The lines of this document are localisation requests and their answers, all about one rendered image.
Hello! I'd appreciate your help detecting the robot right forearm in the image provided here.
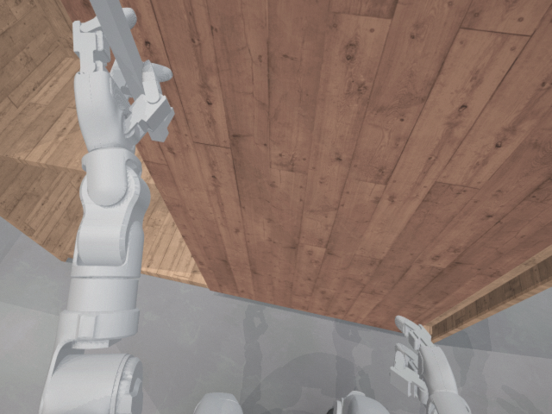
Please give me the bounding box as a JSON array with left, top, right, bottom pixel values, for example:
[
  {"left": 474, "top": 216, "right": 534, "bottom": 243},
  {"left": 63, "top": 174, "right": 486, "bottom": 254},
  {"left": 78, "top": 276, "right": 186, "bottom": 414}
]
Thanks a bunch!
[{"left": 426, "top": 392, "right": 471, "bottom": 414}]

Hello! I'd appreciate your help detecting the robot thigh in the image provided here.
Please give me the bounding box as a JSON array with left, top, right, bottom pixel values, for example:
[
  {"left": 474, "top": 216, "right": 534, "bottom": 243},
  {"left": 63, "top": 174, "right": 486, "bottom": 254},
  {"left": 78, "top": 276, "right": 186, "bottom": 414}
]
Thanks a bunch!
[
  {"left": 333, "top": 394, "right": 390, "bottom": 414},
  {"left": 193, "top": 392, "right": 243, "bottom": 414}
]

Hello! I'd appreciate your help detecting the right robot hand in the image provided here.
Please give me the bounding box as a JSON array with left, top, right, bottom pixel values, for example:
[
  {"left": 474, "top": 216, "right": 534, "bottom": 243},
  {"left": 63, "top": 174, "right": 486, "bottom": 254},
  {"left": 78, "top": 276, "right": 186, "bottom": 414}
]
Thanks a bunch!
[{"left": 390, "top": 316, "right": 459, "bottom": 408}]

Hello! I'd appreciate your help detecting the robot left upper arm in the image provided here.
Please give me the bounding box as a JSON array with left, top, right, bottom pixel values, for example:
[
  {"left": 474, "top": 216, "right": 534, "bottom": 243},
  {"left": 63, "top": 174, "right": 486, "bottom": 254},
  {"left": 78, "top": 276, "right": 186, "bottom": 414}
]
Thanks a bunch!
[{"left": 41, "top": 354, "right": 143, "bottom": 414}]

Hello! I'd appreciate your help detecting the wardrobe door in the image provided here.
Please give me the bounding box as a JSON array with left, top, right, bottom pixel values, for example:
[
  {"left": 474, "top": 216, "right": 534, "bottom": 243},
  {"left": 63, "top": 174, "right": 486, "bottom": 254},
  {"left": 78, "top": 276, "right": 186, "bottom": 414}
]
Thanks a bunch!
[
  {"left": 425, "top": 244, "right": 552, "bottom": 327},
  {"left": 61, "top": 0, "right": 552, "bottom": 333}
]

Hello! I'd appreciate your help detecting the left robot hand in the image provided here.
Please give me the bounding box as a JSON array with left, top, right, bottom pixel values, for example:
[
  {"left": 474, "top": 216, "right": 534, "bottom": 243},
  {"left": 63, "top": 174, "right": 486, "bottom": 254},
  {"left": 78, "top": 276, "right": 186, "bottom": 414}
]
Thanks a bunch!
[{"left": 72, "top": 8, "right": 173, "bottom": 154}]

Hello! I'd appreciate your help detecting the handle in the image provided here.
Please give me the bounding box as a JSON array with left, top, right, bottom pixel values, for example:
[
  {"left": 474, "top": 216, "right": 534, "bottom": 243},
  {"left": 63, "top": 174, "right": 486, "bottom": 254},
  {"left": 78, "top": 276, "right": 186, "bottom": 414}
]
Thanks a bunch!
[{"left": 90, "top": 0, "right": 175, "bottom": 142}]

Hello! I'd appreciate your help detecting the right robot thigh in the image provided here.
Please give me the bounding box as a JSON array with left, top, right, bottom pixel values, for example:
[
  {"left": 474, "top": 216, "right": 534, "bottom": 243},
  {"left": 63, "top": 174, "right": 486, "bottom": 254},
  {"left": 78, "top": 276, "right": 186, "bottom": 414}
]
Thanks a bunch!
[{"left": 333, "top": 394, "right": 390, "bottom": 414}]

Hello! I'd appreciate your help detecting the left robot thigh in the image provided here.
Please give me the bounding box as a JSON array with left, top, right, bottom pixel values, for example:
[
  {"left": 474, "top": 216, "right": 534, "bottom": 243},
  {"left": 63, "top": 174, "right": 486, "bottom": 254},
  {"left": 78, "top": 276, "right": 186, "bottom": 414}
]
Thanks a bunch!
[{"left": 193, "top": 392, "right": 243, "bottom": 414}]

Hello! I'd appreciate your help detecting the robot left forearm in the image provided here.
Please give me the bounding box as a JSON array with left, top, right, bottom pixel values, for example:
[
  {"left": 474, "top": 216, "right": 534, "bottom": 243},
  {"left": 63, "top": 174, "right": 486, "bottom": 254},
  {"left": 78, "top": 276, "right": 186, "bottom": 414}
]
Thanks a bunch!
[{"left": 38, "top": 147, "right": 151, "bottom": 414}]

